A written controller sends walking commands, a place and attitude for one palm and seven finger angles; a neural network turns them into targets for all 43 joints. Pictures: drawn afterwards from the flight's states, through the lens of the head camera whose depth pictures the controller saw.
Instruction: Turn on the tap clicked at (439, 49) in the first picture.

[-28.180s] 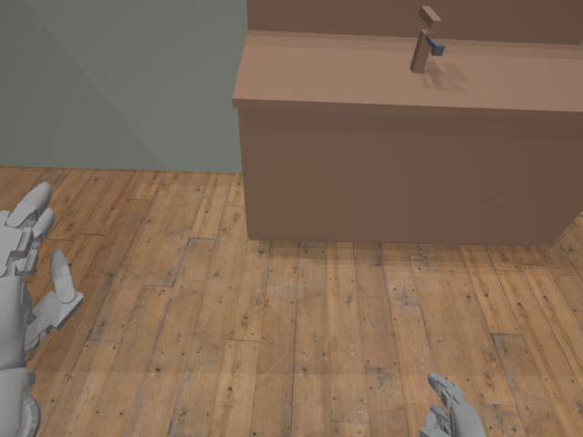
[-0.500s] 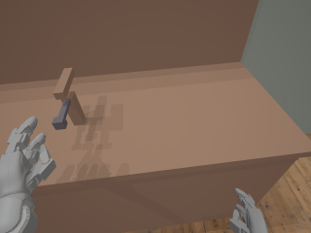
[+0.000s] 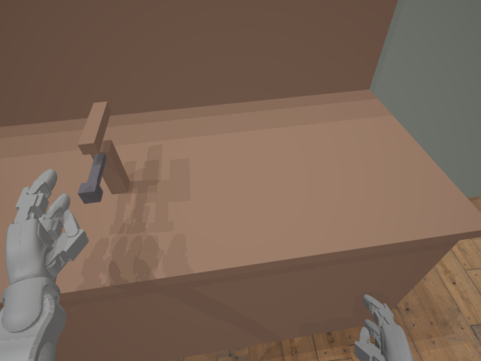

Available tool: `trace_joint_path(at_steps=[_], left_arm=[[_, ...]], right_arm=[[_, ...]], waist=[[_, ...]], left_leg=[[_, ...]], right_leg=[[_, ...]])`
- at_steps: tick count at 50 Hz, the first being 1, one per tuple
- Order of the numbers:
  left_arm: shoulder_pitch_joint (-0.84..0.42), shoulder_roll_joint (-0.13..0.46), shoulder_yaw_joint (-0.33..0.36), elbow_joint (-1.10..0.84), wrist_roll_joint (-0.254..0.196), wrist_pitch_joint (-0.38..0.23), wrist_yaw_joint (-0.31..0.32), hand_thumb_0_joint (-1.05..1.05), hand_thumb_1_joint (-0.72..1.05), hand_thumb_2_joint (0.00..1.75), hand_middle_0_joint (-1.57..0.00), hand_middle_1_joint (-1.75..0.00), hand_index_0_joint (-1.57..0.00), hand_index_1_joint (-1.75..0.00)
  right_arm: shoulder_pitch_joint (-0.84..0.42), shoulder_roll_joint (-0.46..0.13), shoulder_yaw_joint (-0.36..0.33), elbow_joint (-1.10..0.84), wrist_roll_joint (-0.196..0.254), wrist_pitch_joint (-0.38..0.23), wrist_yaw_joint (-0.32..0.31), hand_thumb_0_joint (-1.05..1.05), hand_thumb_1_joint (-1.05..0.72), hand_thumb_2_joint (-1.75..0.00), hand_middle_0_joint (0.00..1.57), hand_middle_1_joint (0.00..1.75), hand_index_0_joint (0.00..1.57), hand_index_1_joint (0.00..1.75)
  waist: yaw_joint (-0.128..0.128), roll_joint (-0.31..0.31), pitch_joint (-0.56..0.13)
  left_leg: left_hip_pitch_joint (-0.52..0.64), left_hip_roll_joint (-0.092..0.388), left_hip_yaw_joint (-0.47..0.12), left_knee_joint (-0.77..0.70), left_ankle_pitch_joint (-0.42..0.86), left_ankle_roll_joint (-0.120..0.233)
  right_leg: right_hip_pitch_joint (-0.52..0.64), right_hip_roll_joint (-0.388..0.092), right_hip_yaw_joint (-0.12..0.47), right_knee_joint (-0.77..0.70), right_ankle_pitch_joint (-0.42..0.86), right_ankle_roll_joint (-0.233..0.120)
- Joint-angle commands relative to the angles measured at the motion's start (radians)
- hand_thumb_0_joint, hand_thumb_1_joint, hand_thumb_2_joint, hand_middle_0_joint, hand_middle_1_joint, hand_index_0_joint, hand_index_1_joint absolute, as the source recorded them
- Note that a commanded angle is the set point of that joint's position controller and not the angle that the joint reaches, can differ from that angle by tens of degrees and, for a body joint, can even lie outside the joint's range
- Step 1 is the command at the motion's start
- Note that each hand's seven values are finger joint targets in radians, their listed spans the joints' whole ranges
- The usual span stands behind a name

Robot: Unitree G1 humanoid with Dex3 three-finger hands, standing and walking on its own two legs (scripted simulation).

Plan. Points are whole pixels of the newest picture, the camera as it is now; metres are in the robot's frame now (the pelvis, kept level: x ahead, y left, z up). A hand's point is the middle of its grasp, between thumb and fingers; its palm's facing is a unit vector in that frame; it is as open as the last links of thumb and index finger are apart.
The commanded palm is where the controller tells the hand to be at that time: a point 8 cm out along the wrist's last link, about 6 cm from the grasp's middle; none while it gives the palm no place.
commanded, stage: reach beside the lever's end, fingers flat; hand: left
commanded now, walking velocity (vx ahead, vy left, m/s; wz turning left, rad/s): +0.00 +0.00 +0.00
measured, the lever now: (90, 192) +0.34 +0.32 +0.10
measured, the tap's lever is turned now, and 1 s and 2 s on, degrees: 0 0 0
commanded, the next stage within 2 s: push the lever round in 1.42 s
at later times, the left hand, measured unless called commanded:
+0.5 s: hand (65, 223) +0.26 +0.30 +0.13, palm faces +0.53 -0.84 -0.10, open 7.7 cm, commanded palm +0.22 +0.34 +0.12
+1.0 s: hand (57, 207) +0.29 +0.35 +0.11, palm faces +0.54 -0.84 -0.10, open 7.8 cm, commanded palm +0.26 +0.39 +0.10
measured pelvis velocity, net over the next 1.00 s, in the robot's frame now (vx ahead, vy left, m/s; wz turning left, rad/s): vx -0.01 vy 0.00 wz -0.01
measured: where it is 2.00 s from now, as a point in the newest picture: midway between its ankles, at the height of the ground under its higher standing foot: outside the picture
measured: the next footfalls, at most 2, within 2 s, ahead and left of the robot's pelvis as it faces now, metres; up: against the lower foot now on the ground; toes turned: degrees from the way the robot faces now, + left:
none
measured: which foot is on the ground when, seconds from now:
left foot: down 0.00-1.00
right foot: down 0.00-1.00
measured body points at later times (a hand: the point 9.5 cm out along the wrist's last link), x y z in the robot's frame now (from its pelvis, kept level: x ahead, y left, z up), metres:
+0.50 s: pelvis +0.00 +0.00 +0.00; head +0.01 -0.02 +0.45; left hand +0.22 +0.34 +0.13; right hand +0.19 -0.24 -0.09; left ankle -0.02 +0.12 -0.73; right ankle +0.03 -0.09 -0.73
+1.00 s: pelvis -0.01 +0.00 +0.00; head +0.02 -0.01 +0.45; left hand +0.26 +0.39 +0.12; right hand +0.14 -0.26 -0.10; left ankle -0.02 +0.12 -0.73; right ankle +0.03 -0.09 -0.73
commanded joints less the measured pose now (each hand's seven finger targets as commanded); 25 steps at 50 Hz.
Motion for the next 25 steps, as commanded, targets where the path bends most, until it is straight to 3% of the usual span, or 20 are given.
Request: trace_joint_path(at_steps=[1, 5, 6, 8, 10, 11, 12, 14, 16, 18, 20, 21, 24, 25], left_arm=[[-0.209, 0.193, 0.095, -0.191, 0.018, -0.08, 0.006, 0.0, 0.9, 0.9, -0.18, -0.25, -0.18, -0.25], [-0.222, 0.194, 0.096, -0.15, 0.017, -0.076, 0.001, 0.0, 0.9, 0.9, -0.18, -0.24, -0.18, -0.24], [-0.213, 0.23, 0.141, -0.135, 0.021, -0.078, 0.004, 0.0, 0.9, 0.9, -0.18, -0.24, -0.18, -0.24], [-0.206, 0.211, 0.123, -0.128, 0.02, -0.081, -0.004, 0.0, 0.9, 0.9, -0.18, -0.23, -0.18, -0.23], [-0.187, 0.225, 0.148, -0.108, 0.009, -0.081, -0.011, 0.0, 0.9, 0.9, -0.18, -0.23, -0.18, -0.23], [-0.202, 0.25, 0.177, -0.091, 0.011, -0.083, -0.011, 0.0, 0.9, 0.9, -0.18, -0.22, -0.18, -0.22], [-0.231, 0.234, 0.166, -0.073, 0.007, -0.089, -0.017, 0.0, 0.9, 0.9, -0.17, -0.22, -0.17, -0.22], [-0.222, 0.246, 0.181, -0.046, -0.005, -0.093, -0.031, 0.0, 0.9, 0.9, -0.17, -0.22, -0.17, -0.22], [-0.276, 0.278, 0.204, -0.043, 0.003, -0.109, -0.035, 0.0, 0.9, 0.9, -0.17, -0.21, -0.17, -0.21], [-0.277, 0.278, 0.198, -0.009, 0.003, -0.124, -0.051, 0.0, 0.9, 0.9, -0.17, -0.21, -0.17, -0.21], [-0.315, 0.269, 0.179, 0.001, -0.003, -0.142, -0.069, 0.0, 0.9, 0.9, -0.17, -0.2, -0.17, -0.2], [-0.34, 0.285, 0.194, 0.018, -0.001, -0.15, -0.072, 0.0, 0.9, 0.9, -0.17, -0.2, -0.17, -0.2], [-0.41, 0.318, 0.207, 0.11, -0.012, -0.159, -0.096, 0.0, 0.9, 0.9, -0.16, -0.19, -0.16, -0.19], [-0.439, 0.321, 0.201, 0.117, -0.013, -0.162, -0.104, 0.0, 0.9, 0.9, -0.16, -0.19, -0.16, -0.19]], right_arm=[[-0.15, -0.111, -0.043, -0.15, 0.002, -0.06, -0.019, 0.0, -0.9, -0.9, 0.2, 0.3, 0.2, 0.3], [-0.131, -0.114, -0.046, -0.151, -0.004, -0.049, -0.017, 0.0, -0.9, -0.9, 0.2, 0.3, 0.2, 0.3], [-0.138, -0.112, -0.047, -0.143, -0.001, -0.045, -0.018, 0.0, -0.9, -0.9, 0.2, 0.3, 0.2, 0.3], [-0.125, -0.112, -0.051, -0.153, -0.003, -0.038, -0.013, 0.0, -0.9, -0.9, 0.2, 0.3, 0.2, 0.3], [-0.118, -0.116, -0.055, -0.151, -0.004, -0.032, -0.012, 0.0, -0.9, -0.9, 0.2, 0.3, 0.2, 0.3], [-0.131, -0.113, -0.051, -0.142, 0.0, -0.027, -0.014, 0.0, -0.9, -0.9, 0.2, 0.3, 0.2, 0.3], [-0.118, -0.115, -0.055, -0.142, -0.001, -0.023, -0.014, 0.0, -0.9, -0.9, 0.2, 0.3, 0.2, 0.3], [-0.118, -0.12, -0.058, -0.145, 0.001, -0.021, -0.013, 0.0, -0.9, -0.9, 0.2, 0.3, 0.2, 0.3], [-0.13, -0.115, -0.056, -0.134, 0.004, -0.02, -0.018, 0.0, -0.9, -0.9, 0.2, 0.3, 0.2, 0.3], [-0.111, -0.121, -0.061, -0.134, 0.003, -0.024, -0.017, 0.0, -0.9, -0.9, 0.2, 0.3, 0.2, 0.3], [-0.109, -0.127, -0.06, -0.131, 0.003, -0.033, -0.02, 0.0, -0.9, -0.9, 0.2, 0.3, 0.2, 0.3], [-0.122, -0.124, -0.057, -0.12, 0.008, -0.034, -0.024, 0.0, -0.9, -0.9, 0.2, 0.3, 0.2, 0.3], [-0.111, -0.14, -0.06, -0.111, 0.009, -0.036, -0.032, 0.0, -0.9, -0.9, 0.2, 0.3, 0.2, 0.3], [-0.117, -0.142, -0.061, -0.112, 0.01, -0.038, -0.036, 0.0, -0.9, -0.9, 0.2, 0.3, 0.2, 0.3]], waist=[[-0.007, -0.004, -0.122], [-0.007, 0.003, -0.159], [0.002, 0.002, -0.16], [0.0, 0.001, -0.179], [0.003, -0.008, -0.197], [0.006, 0.001, -0.169], [-0.004, -0.03, -0.178], [-0.002, -0.029, -0.172], [-0.005, 0.025, -0.156], [-0.009, 0.034, -0.167], [-0.02, 0.011, -0.17], [-0.022, 0.029, -0.149], [-0.032, -0.02, -0.151], [-0.037, -0.008, -0.153]], left_leg=[[-0.032, 0.006, -0.011, -0.109, 0.211, -0.005], [-0.028, 0.004, -0.003, -0.105, 0.265, -0.014], [-0.025, 0.007, -0.003, -0.107, 0.286, -0.018], [-0.021, 0.007, 0.002, -0.103, 0.321, -0.022], [-0.024, 0.006, 0.009, -0.095, 0.343, -0.018], [-0.03, 0.006, 0.007, -0.099, 0.334, -0.02], [-0.031, 0.008, 0.008, -0.099, 0.336, -0.018], [-0.041, 0.007, 0.013, -0.094, 0.317, -0.009], [-0.031, 0.007, 0.012, -0.097, 0.315, -0.01], [-0.032, 0.008, 0.012, -0.096, 0.318, -0.011], [-0.03, 0.008, 0.01, -0.093, 0.305, -0.006], [-0.031, 0.008, 0.01, -0.095, 0.279, -0.002], [-0.063, 0.007, 0.004, -0.099, 0.212, 0.011], [-0.062, 0.005, 0.008, -0.097, 0.197, 0.014]], right_leg=[[0.107, -0.014, 0.038, -0.089, 0.066, 0.014], [0.132, -0.016, 0.038, -0.08, 0.129, 0.012], [0.144, -0.013, 0.038, -0.078, 0.147, 0.008], [0.15, -0.013, 0.034, -0.071, 0.183, 0.007], [0.166, -0.014, 0.04, -0.068, 0.222, 0.011], [0.158, -0.012, 0.039, -0.072, 0.21, 0.008], [0.159, -0.012, 0.04, -0.071, 0.219, 0.01], [0.153, -0.012, 0.046, -0.076, 0.21, 0.014], [0.144, -0.013, 0.049, -0.079, 0.2, 0.009], [0.14, -0.013, 0.048, -0.075, 0.202, 0.008], [0.131, -0.012, 0.046, -0.075, 0.196, 0.011], [0.12, -0.012, 0.051, -0.082, 0.172, 0.011], [0.113, -0.013, 0.056, -0.093, 0.11, 0.015], [0.11, -0.016, 0.061, -0.097, 0.096, 0.017]])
